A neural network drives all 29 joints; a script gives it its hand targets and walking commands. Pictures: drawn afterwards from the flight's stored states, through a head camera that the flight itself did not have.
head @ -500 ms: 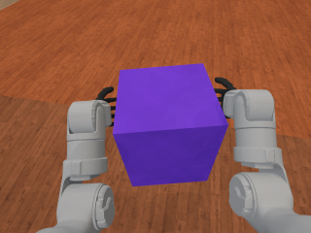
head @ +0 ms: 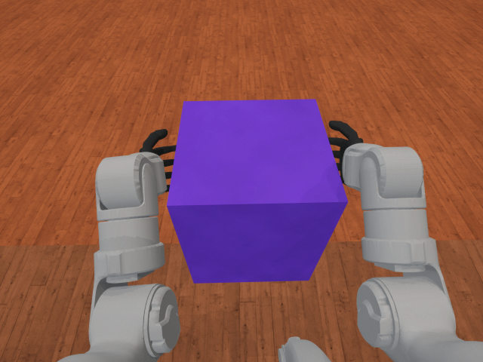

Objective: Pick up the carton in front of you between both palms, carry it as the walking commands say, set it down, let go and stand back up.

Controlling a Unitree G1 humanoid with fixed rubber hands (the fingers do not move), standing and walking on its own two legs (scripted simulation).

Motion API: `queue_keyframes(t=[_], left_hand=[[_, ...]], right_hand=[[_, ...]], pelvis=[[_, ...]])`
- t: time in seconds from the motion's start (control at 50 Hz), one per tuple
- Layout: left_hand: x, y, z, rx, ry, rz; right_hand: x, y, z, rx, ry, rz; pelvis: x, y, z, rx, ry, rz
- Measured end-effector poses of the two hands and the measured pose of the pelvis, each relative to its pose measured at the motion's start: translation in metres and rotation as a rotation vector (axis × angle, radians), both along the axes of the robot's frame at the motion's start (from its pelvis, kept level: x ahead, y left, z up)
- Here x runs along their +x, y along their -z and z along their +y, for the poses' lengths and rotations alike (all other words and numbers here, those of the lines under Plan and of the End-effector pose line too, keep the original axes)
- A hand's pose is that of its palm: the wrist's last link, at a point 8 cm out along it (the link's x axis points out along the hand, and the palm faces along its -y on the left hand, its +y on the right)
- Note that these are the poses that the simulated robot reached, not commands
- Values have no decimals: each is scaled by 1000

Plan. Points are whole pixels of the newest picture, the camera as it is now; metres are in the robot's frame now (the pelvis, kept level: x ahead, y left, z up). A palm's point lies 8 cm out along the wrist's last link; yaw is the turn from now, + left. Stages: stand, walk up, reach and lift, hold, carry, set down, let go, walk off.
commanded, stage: carry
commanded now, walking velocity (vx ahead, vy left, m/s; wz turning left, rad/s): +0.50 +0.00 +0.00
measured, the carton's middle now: (250, 197) +0.38 -0.03 +0.08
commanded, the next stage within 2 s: none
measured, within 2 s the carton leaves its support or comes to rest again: neither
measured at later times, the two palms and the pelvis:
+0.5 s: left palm (124, 61) +0.67 +0.18 +0.20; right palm (268, 37) +0.69 -0.12 +0.21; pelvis +0.30 +0.01 +0.01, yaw +1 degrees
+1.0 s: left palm (142, 9) +0.96 +0.17 +0.20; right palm out of the picture +1.00 -0.12 +0.20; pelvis +0.60 +0.00 +0.04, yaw +3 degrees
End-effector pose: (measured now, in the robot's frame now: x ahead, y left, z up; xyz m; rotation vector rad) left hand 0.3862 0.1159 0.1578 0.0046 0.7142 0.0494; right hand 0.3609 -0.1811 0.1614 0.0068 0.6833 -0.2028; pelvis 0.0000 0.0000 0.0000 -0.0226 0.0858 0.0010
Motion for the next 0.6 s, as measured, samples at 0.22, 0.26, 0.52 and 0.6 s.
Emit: queue_keyframes(t=[0.22, 0.26, 0.52, 0.6], left_hand=[[115, -9, 24, 44, -135, -12], [127, -2, 35, 42, -161, 29], [296, -38, 65, 12, -111, -74], [347, -38, 53, 24, -46, 17]], right_hand=[[169, -14, 25, 33, -143, -10], [193, -11, 37, 34, -166, 29], [340, -51, 64, 0, -113, -74], [366, -37, 51, -4, -58, 19]], pelvis=[[143, 4, -26, -9, -19, -10], [164, -4, -26, -1, -17, -8], [315, -10, 16, 42, -14, -23], [358, -25, 28, 22, -11, -15]])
